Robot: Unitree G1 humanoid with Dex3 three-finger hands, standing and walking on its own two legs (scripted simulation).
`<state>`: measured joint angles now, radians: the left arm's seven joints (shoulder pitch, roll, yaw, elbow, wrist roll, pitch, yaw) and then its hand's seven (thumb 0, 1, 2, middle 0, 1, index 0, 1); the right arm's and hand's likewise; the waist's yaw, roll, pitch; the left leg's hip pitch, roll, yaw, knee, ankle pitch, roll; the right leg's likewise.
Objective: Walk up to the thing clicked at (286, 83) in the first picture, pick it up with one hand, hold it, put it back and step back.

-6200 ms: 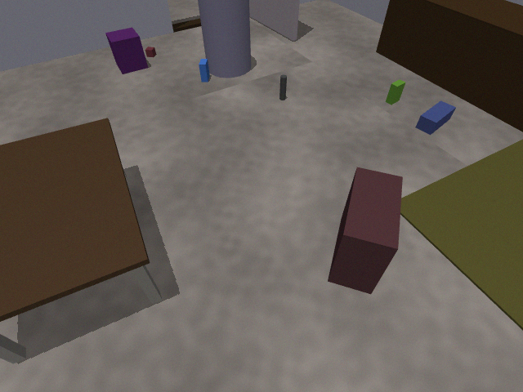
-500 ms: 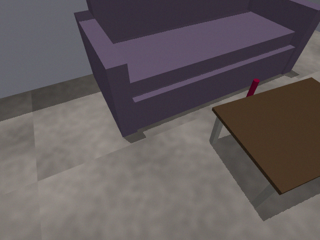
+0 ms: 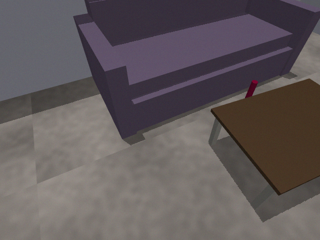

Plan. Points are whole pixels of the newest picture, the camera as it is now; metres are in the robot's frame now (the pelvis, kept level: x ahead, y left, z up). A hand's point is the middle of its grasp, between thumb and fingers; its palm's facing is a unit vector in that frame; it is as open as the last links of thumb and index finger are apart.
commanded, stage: stand
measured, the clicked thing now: out of the picture -0.19 -2.01 -0.70
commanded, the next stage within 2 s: walk up in 0.60 s
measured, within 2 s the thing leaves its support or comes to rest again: neither
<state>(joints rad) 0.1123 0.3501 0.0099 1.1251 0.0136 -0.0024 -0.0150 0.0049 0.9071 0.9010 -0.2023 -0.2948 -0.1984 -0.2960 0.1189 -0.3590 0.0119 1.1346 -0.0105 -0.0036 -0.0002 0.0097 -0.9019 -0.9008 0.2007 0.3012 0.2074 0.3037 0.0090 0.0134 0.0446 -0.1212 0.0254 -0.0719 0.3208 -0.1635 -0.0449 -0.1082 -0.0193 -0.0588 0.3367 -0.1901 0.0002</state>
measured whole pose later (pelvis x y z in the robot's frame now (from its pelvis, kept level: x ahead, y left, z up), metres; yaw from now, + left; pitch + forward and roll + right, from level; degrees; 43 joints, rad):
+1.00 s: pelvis -0.01 +0.09 -0.01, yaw -25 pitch -2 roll -2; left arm 0.23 0.42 0.09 0.81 0.04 0.06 -0.01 0.01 0.91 0.90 -0.20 -0.29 -0.20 -0.30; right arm 0.10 -0.37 -0.10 0.85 -0.04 0.04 0.02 0.01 -0.90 -0.90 0.20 0.30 0.21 0.30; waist 0.01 -0.01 0.14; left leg -0.21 0.02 0.02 0.48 -0.25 0.04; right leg -0.46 0.08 0.13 0.96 -0.42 0.02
